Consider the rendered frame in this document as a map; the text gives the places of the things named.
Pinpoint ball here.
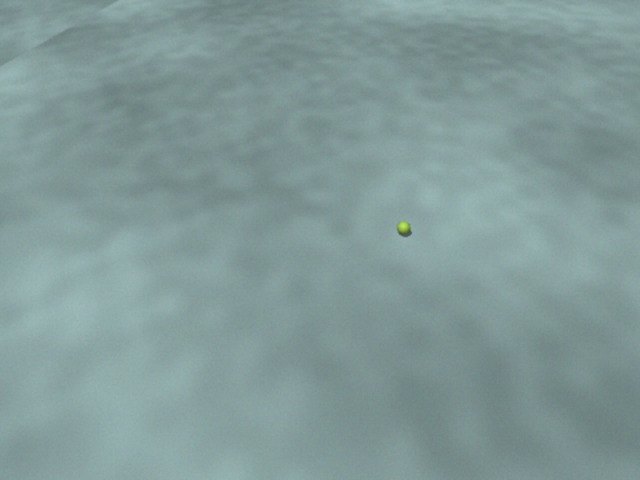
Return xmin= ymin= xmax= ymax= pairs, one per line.
xmin=397 ymin=221 xmax=410 ymax=234

